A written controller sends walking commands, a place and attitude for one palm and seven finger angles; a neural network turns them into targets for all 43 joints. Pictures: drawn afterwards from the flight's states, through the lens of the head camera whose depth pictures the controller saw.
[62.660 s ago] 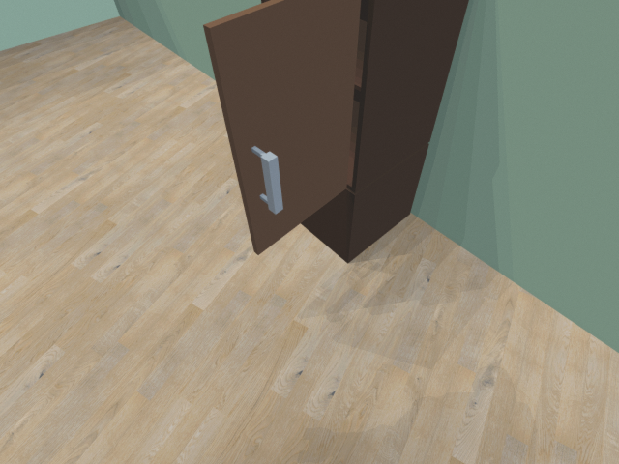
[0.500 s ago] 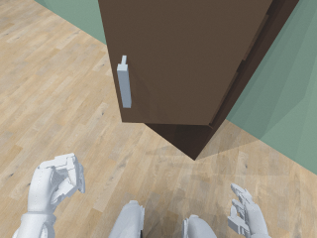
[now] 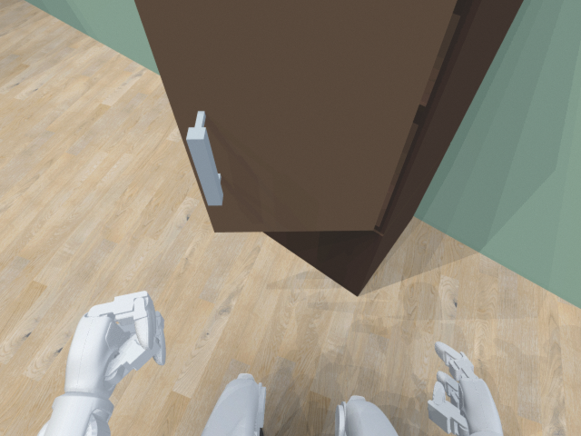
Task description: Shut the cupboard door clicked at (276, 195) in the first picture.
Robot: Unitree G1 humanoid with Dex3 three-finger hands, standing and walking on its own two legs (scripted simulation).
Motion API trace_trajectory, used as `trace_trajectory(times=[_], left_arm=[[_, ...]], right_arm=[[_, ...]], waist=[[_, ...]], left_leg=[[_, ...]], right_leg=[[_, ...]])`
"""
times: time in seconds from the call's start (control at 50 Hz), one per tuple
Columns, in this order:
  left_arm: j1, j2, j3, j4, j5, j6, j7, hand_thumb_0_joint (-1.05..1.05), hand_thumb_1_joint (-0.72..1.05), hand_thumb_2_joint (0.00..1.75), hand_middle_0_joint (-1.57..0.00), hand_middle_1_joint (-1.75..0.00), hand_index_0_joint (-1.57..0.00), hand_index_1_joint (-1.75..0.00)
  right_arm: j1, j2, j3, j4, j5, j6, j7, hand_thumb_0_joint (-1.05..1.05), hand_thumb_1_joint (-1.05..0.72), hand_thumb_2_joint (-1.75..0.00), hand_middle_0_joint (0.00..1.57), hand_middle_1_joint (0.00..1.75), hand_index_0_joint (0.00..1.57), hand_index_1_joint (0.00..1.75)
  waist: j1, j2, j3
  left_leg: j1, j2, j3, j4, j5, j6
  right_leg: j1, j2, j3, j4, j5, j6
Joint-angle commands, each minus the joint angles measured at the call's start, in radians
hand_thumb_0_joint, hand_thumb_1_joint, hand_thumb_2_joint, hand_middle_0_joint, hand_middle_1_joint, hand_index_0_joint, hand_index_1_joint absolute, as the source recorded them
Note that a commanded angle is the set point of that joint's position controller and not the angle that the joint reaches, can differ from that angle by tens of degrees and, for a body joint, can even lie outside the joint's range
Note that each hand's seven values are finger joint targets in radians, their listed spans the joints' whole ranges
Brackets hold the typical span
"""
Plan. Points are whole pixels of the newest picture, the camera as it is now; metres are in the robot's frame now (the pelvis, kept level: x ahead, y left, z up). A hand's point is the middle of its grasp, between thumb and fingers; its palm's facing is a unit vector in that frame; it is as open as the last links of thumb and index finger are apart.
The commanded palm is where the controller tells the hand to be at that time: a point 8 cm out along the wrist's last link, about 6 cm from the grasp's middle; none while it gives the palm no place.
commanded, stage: bring the fist close to the handle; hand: left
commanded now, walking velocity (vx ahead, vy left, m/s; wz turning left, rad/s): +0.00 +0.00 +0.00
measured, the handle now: (208, 160) +0.51 +0.18 +0.04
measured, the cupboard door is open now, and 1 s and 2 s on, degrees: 39 39 33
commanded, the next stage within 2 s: push the door shut along its arc in 1.40 s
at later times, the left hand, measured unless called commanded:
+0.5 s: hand (176, 269) +0.31 +0.18 +0.06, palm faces +0.07 -1.00 +0.00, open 3.1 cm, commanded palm +0.30 +0.22 +0.05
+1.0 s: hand (225, 215) +0.40 +0.13 +0.05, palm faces +0.06 -1.00 -0.01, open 3.1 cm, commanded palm +0.38 +0.18 +0.05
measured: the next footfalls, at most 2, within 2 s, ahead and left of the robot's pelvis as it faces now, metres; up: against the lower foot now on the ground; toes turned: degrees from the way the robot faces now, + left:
none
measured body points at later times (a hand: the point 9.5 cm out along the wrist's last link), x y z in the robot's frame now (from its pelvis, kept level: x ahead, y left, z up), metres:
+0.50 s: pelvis +0.00 +0.01 +0.01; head +0.09 +0.02 +0.45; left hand +0.30 +0.23 +0.06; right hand +0.16 -0.23 -0.09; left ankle +0.05 +0.13 -0.62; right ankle +0.01 -0.10 -0.62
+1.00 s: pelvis +0.00 +0.02 +0.01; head +0.10 +0.02 +0.45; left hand +0.40 +0.18 +0.05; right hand +0.11 -0.23 -0.11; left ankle +0.05 +0.13 -0.62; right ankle +0.01 -0.10 -0.62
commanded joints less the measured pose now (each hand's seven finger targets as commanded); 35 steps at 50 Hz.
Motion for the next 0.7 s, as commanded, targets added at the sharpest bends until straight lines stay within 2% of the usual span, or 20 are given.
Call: trace_trajectory(times=[0.0, 0.02, 0.04, 0.06, 0.1, 0.12, 0.18, 0.24, 0.26, 0.32, 0.38, 0.4, 0.46, 0.52, 0.54, 0.56, 0.6, 0.62, 0.64, 0.68], left_arm=[[-0.104, 0.128, 0.088, -0.272, -0.026, -0.103, 0.019, 0.0, 0.9, 0.9, -1.3, -1.5, -1.3, -1.5], [-0.169, 0.15, 0.103, -0.282, -0.023, -0.121, 0.036, 0.0, 0.9, 0.9, -1.3, -1.5, -1.3, -1.5], [-0.185, 0.139, 0.102, -0.256, -0.019, -0.135, 0.043, 0.0, 0.9, 0.9, -1.3, -1.5, -1.3, -1.5], [-0.192, 0.137, 0.105, -0.215, -0.016, -0.146, 0.048, 0.0, 0.9, 0.9, -1.3, -1.5, -1.3, -1.5], [-0.218, 0.117, 0.085, -0.154, -0.01, -0.151, 0.041, 0.0, 0.9, 0.9, -1.3, -1.5, -1.3, -1.5], [-0.24, 0.115, 0.072, -0.13, -0.008, -0.141, 0.032, 0.0, 0.9, 0.9, -1.3, -1.5, -1.3, -1.5], [-0.267, 0.104, 0.041, -0.074, -0.008, -0.086, -0.003, 0.0, 0.9, 0.9, -1.3, -1.5, -1.3, -1.5], [-0.307, 0.135, 0.064, -0.09, -0.008, -0.033, -0.008, 0.0, 0.9, 0.9, -1.3, -1.5, -1.3, -1.5], [-0.325, 0.119, 0.049, -0.113, -0.007, -0.025, -0.002, 0.0, 0.9, 0.9, -1.3, -1.5, -1.3, -1.5], [-0.398, 0.137, 0.081, -0.134, -0.003, -0.033, 0.056, 0.0, 0.9, 0.9, -1.3, -1.5, -1.3, -1.5], [-0.44, 0.1, 0.065, -0.051, 0.022, -0.059, 0.112, 0.0, 0.9, 0.9, -1.3, -1.5, -1.3, -1.5], [-0.471, 0.084, 0.049, -0.027, 0.035, -0.068, 0.124, 0.0, 0.9, 0.9, -1.3, -1.5, -1.3, -1.5], [-0.526, 0.035, -0.02, 0.052, 0.071, -0.069, 0.136, 0.0, 0.9, 0.9, -1.3, -1.5, -1.3, -1.5], [-0.593, 0.031, -0.042, 0.115, 0.088, -0.054, 0.134, 0.0, 0.9, 0.9, -1.3, -1.5, -1.3, -1.5], [-0.636, 0.043, -0.035, 0.117, 0.095, -0.054, 0.141, 0.0, 0.9, 0.9, -1.3, -1.5, -1.3, -1.5], [-0.681, 0.02, -0.06, 0.103, 0.099, -0.056, 0.146, 0.0, 0.9, 0.9, -1.3, -1.5, -1.3, -1.5], [-0.736, 0.028, -0.044, 0.089, 0.099, -0.067, 0.17, 0.0, 0.9, 0.9, -1.3, -1.5, -1.3, -1.5], [-0.765, 0.05, -0.024, 0.086, 0.103, -0.074, 0.186, 0.0, 0.9, 0.9, -1.3, -1.5, -1.3, -1.5], [-0.785, 0.043, -0.02, 0.09, 0.107, -0.084, 0.203, 0.0, 0.9, 0.9, -1.3, -1.5, -1.3, -1.5], [-0.8, 0.022, -0.027, 0.132, 0.118, -0.099, 0.238, 0.0, 0.9, 0.9, -1.3, -1.5, -1.3, -1.5]], right_arm=[[-0.023, -0.116, -0.048, -0.151, 0.001, -0.058, -0.021, 0.0, -0.9, -0.9, 0.2, 0.3, 0.2, 0.3], [-0.016, -0.117, -0.046, -0.138, -0.004, -0.061, -0.025, 0.0, -0.9, -0.9, 0.2, 0.3, 0.2, 0.3], [-0.023, -0.115, -0.046, -0.13, -0.007, -0.065, -0.023, 0.0, -0.9, -0.9, 0.2, 0.3, 0.2, 0.3], [-0.017, -0.117, -0.045, -0.12, -0.009, -0.065, -0.023, 0.0, -0.9, -0.9, 0.2, 0.3, 0.2, 0.3], [-0.016, -0.121, -0.045, -0.107, -0.01, -0.065, -0.02, 0.0, -0.9, -0.9, 0.2, 0.3, 0.2, 0.3], [-0.011, -0.126, -0.045, -0.107, -0.008, -0.063, -0.02, 0.0, -0.9, -0.9, 0.2, 0.3, 0.2, 0.3], [-0.01, -0.135, -0.046, -0.109, 0.003, -0.055, -0.018, 0.0, -0.9, -0.9, 0.2, 0.3, 0.2, 0.3], [-0.004, -0.14, -0.048, -0.116, 0.01, -0.046, -0.021, 0.0, -0.9, -0.9, 0.2, 0.3, 0.2, 0.3], [-0.005, -0.135, -0.048, -0.121, 0.009, -0.043, -0.02, 0.0, -0.9, -0.9, 0.2, 0.3, 0.2, 0.3], [-0.003, -0.131, -0.046, -0.11, 0.001, -0.039, -0.02, 0.0, -0.9, -0.9, 0.2, 0.3, 0.2, 0.3], [-0.003, -0.128, -0.045, -0.088, -0.006, -0.03, -0.009, 0.0, -0.9, -0.9, 0.2, 0.3, 0.2, 0.3], [-0.003, -0.129, -0.045, -0.08, -0.008, -0.028, -0.006, 0.0, -0.9, -0.9, 0.2, 0.3, 0.2, 0.3], [0.006, -0.137, -0.047, -0.073, -0.012, -0.017, 0.005, 0.0, -0.9, -0.9, 0.2, 0.3, 0.2, 0.3], [0.027, -0.148, -0.049, -0.07, -0.01, -0.005, 0.008, 0.0, -0.9, -0.9, 0.2, 0.3, 0.2, 0.3], [0.023, -0.151, -0.052, -0.065, -0.009, -0.001, 0.008, 0.0, -0.9, -0.9, 0.2, 0.3, 0.2, 0.3], [0.025, -0.148, -0.052, -0.064, -0.01, 0.0, 0.01, 0.0, -0.9, -0.9, 0.2, 0.3, 0.2, 0.3], [0.029, -0.148, -0.054, -0.059, -0.012, 0.004, 0.012, 0.0, -0.9, -0.9, 0.2, 0.3, 0.2, 0.3], [0.035, -0.151, -0.055, -0.055, -0.014, 0.005, 0.011, 0.0, -0.9, -0.9, 0.2, 0.3, 0.2, 0.3], [0.031, -0.147, -0.055, -0.049, -0.017, 0.007, 0.014, 0.0, -0.9, -0.9, 0.2, 0.3, 0.2, 0.3], [0.034, -0.14, -0.053, -0.041, -0.023, 0.014, 0.023, 0.0, -0.9, -0.9, 0.2, 0.3, 0.2, 0.3]], waist=[[-0.022, -0.026, -0.238], [-0.033, -0.03, -0.233], [-0.029, -0.02, -0.227], [-0.04, -0.047, -0.213], [-0.043, -0.038, -0.206], [-0.048, -0.04, -0.204], [-0.04, -0.026, -0.233], [-0.024, -0.021, -0.3], [-0.023, -0.007, -0.321], [-0.021, 0.004, -0.335], [-0.038, -0.029, -0.278], [-0.046, -0.016, -0.265], [-0.061, -0.01, -0.253], [-0.07, -0.019, -0.256], [-0.068, -0.003, -0.28], [-0.072, 0.009, -0.299], [-0.065, 0.03, -0.344], [-0.069, 0.029, -0.358], [-0.061, 0.044, -0.381], [-0.063, 0.03, -0.37]], left_leg=[[0.178, -0.036, 0.005, -0.132, 0.197, 0.041], [0.172, -0.034, 0.001, -0.118, 0.198, 0.043], [0.165, -0.034, 0.001, -0.113, 0.191, 0.039], [0.15, -0.031, -0.002, -0.104, 0.179, 0.039], [0.134, -0.032, 0.002, -0.096, 0.162, 0.039], [0.129, -0.032, 0.001, -0.095, 0.161, 0.043], [0.143, -0.034, 0.008, -0.115, 0.161, 0.044], [0.191, -0.031, 0.008, -0.14, 0.214, 0.046], [0.217, -0.032, 0.009, -0.149, 0.23, 0.046], [0.253, -0.03, -0.001, -0.165, 0.258, 0.044], [0.252, -0.028, -0.007, -0.179, 0.235, 0.038], [0.258, -0.027, -0.009, -0.181, 0.224, 0.037], [0.274, -0.026, -0.016, -0.197, 0.198, 0.035], [0.294, -0.023, -0.027, -0.216, 0.188, 0.033], [0.315, -0.021, -0.024, -0.218, 0.191, 0.031], [0.343, -0.02, -0.028, -0.222, 0.203, 0.029], [0.39, -0.018, -0.035, -0.23, 0.234, 0.023], [0.404, -0.015, -0.044, -0.228, 0.253, 0.021], [0.426, -0.015, -0.042, -0.229, 0.272, 0.018], [0.43, -0.014, -0.042, -0.234, 0.281, 0.014]], right_leg=[[0.175, 0.002, 0.124, -0.242, 0.265, 0.025], [0.156, 0.007, 0.12, -0.231, 0.263, 0.022], [0.141, 0.004, 0.121, -0.226, 0.249, 0.021], [0.125, 0.005, 0.125, -0.226, 0.236, 0.023], [0.107, 0.005, 0.128, -0.227, 0.204, 0.021], [0.109, 0.007, 0.131, -0.232, 0.193, 0.018], [0.135, 0.002, 0.139, -0.25, 0.195, 0.019], [0.187, 0.003, 0.129, -0.246, 0.271, 0.018], [0.195, 0.003, 0.12, -0.241, 0.301, 0.02], [0.186, 0.012, 0.088, -0.223, 0.332, 0.016], [0.139, 0.013, 0.065, -0.222, 0.301, 0.016], [0.111, 0.014, 0.06, -0.221, 0.286, 0.015], [0.076, 0.012, 0.047, -0.222, 0.254, 0.011], [0.072, 0.015, 0.041, -0.233, 0.243, 0.007], [0.065, 0.012, 0.043, -0.233, 0.246, 0.008], [0.062, 0.011, 0.039, -0.23, 0.256, 0.007], [0.066, 0.011, 0.032, -0.225, 0.275, 0.004], [0.058, 0.014, 0.029, -0.217, 0.284, 0.003], [0.057, 0.011, 0.03, -0.215, 0.294, 0.004], [0.056, 0.013, 0.025, -0.216, 0.298, 0.004]])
